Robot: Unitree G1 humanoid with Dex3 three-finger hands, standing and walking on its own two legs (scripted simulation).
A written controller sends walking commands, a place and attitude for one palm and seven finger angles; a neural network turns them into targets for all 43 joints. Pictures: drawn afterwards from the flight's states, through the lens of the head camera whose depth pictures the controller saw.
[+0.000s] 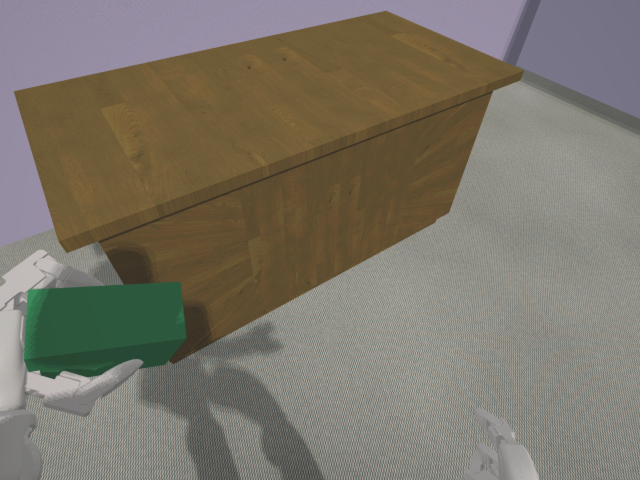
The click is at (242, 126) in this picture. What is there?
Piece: table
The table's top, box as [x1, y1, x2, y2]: [14, 11, 523, 252]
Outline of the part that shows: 523,70 392,13 383,11 14,91 58,241 65,251 68,252 517,81 520,79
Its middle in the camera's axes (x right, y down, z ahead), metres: -0.10 -0.46 +1.15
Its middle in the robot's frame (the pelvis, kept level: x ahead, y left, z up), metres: +1.16 +0.16 -0.06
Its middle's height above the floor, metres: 0.72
